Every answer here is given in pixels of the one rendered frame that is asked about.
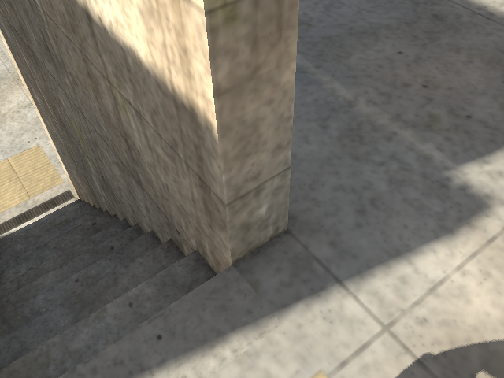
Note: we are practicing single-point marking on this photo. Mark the stairs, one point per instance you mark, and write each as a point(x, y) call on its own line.
point(75, 279)

